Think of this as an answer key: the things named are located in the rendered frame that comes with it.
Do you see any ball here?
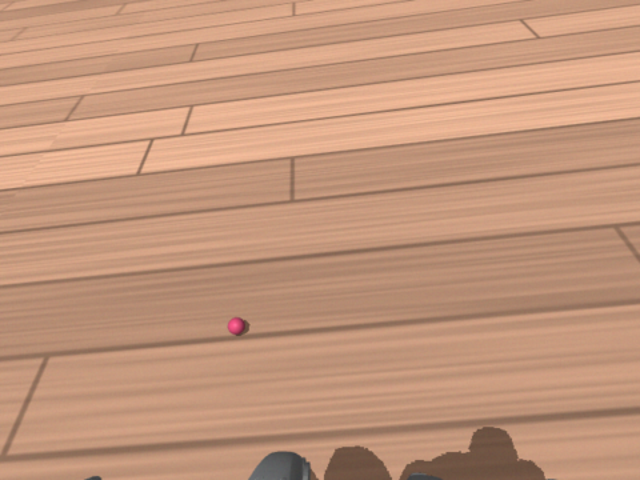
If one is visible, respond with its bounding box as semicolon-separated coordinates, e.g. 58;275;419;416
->
228;317;245;335

